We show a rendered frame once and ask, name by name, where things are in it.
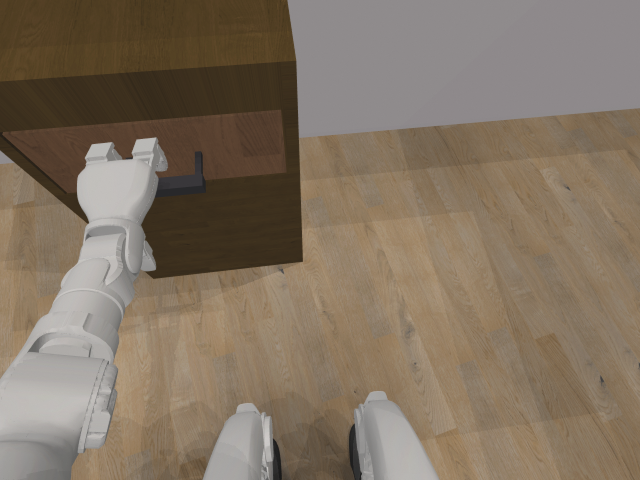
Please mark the left robot hand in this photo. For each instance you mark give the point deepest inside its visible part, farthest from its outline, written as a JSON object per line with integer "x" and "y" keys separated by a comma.
{"x": 110, "y": 187}

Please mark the handle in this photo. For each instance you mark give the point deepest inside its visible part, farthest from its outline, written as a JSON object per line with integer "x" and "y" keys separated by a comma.
{"x": 183, "y": 185}

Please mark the robot right thigh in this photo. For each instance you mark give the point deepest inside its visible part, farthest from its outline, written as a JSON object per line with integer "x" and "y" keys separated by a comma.
{"x": 384, "y": 432}

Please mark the left robot upper arm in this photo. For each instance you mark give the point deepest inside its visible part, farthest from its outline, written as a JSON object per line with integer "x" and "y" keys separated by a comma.
{"x": 53, "y": 408}

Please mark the robot left thigh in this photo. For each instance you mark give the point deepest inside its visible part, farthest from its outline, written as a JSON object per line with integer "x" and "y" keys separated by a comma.
{"x": 243, "y": 446}

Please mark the robot thigh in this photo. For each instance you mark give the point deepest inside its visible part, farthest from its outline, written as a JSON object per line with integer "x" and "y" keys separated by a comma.
{"x": 384, "y": 432}
{"x": 243, "y": 446}

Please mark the left robot forearm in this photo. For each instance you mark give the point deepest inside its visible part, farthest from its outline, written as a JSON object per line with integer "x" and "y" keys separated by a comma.
{"x": 86, "y": 314}

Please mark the drawer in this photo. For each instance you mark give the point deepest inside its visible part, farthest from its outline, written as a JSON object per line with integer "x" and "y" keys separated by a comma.
{"x": 232, "y": 145}

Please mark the cabinet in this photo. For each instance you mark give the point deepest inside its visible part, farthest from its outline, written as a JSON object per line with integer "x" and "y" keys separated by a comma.
{"x": 67, "y": 63}

